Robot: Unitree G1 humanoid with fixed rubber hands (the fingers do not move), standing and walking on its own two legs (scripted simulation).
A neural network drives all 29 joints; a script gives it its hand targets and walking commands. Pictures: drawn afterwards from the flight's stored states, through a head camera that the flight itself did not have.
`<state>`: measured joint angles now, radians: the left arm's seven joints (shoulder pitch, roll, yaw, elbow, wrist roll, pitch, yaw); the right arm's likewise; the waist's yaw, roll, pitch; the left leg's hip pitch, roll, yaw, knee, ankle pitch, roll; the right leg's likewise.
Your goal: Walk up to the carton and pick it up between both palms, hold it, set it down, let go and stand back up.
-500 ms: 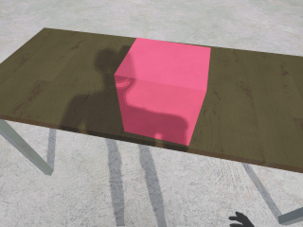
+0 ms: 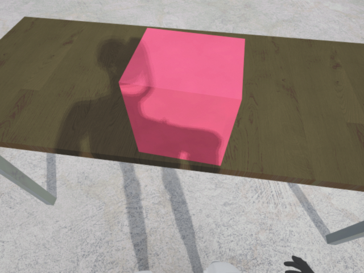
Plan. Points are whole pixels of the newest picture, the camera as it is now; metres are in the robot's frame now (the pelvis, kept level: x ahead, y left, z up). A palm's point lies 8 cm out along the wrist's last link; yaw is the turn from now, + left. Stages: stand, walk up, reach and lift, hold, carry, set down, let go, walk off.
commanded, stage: walk up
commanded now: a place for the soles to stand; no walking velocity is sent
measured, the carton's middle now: (186, 101) +0.48 -0.01 +0.09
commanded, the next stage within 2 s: none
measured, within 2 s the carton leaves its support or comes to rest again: neither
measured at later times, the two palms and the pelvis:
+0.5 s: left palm out of the picture +0.08 +0.29 -0.09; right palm out of the picture +0.07 -0.29 -0.11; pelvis -0.02 -0.01 +0.00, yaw -2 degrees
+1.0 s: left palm out of the picture +0.06 +0.29 -0.10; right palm out of the picture +0.04 -0.29 -0.11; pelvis -0.04 -0.01 +0.00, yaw -3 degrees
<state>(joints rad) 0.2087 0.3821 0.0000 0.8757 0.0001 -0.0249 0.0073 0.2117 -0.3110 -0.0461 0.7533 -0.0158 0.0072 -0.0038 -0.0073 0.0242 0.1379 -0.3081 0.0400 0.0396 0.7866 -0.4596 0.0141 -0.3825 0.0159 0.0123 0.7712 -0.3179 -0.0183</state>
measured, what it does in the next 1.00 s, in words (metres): stands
